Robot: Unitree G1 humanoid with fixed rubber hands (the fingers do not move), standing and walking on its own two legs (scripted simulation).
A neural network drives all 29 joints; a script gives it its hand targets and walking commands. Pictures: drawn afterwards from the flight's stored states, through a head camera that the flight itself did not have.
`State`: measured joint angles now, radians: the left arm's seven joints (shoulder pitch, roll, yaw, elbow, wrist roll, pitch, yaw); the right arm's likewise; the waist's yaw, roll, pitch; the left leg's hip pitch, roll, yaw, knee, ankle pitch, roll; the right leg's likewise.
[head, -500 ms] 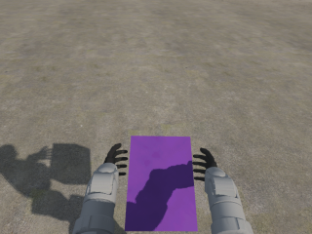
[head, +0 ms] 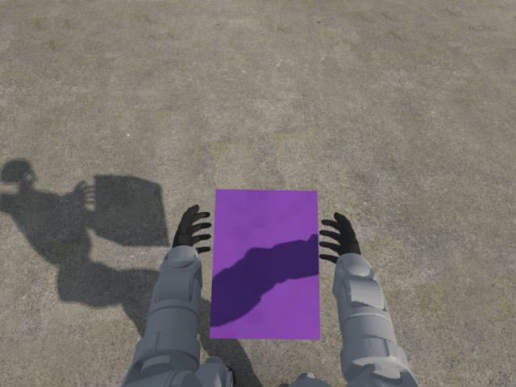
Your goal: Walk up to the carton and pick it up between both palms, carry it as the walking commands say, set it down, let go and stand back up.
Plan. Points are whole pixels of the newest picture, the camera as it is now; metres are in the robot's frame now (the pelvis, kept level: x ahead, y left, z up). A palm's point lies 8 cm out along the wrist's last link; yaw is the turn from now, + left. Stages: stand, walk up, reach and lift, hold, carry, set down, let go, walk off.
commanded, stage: set down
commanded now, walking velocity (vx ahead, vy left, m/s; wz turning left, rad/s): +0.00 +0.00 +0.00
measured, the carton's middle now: (264, 259) +0.37 +0.01 -0.13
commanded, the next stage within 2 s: none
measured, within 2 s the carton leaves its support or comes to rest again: neither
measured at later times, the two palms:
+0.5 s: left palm (196, 252) +0.37 +0.15 -0.12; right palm (332, 261) +0.37 -0.12 -0.12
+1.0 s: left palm (202, 257) +0.39 +0.15 -0.21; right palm (320, 267) +0.39 -0.12 -0.21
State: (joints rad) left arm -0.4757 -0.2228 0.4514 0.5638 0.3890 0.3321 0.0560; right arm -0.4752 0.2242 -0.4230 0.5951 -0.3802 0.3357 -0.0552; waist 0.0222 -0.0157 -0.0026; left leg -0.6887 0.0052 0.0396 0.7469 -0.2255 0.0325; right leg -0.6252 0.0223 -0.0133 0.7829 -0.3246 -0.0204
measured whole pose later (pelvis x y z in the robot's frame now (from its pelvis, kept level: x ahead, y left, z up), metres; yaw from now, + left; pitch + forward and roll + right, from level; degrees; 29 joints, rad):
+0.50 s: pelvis -0.02 +0.00 -0.07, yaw +0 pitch +26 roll -1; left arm -0.64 -0.19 0.44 0.55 0.33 0.29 0.09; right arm -0.62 0.20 -0.46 0.57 -0.31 0.27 -0.07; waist 0.01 -0.03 -0.10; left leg -1.25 0.01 0.04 1.11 -0.31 0.04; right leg -1.18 0.02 -0.02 1.16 -0.43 -0.01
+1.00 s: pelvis -0.02 +0.00 -0.15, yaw +0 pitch +36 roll -2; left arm -0.75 -0.12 0.40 0.65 0.25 0.27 0.15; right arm -0.71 0.15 -0.42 0.63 -0.22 0.27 -0.15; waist 0.01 -0.02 -0.21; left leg -1.65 0.00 0.02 1.42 -0.40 0.04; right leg -1.58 0.03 -0.02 1.47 -0.53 -0.01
